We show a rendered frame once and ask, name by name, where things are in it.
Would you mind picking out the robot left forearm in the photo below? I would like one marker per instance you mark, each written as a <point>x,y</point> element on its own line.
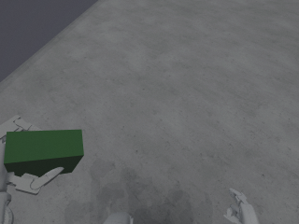
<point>6,214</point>

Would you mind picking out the left robot thigh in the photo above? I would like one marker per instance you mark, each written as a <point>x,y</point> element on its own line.
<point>119,218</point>

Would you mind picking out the sponge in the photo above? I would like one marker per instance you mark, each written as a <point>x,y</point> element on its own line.
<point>38,152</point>

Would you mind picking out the right robot hand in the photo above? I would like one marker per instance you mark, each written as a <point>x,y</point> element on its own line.
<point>245,214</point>

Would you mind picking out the left robot hand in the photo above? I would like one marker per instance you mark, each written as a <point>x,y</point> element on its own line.
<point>26,183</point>

